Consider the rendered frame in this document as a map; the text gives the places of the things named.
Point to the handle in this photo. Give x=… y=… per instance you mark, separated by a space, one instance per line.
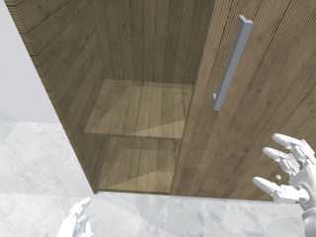
x=237 y=49

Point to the robot right forearm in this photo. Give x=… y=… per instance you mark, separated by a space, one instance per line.
x=309 y=218

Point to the robot left hand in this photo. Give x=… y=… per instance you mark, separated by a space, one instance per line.
x=72 y=224

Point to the wardrobe door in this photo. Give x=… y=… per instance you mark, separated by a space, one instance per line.
x=272 y=91

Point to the robot right hand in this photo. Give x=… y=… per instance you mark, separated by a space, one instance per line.
x=306 y=178

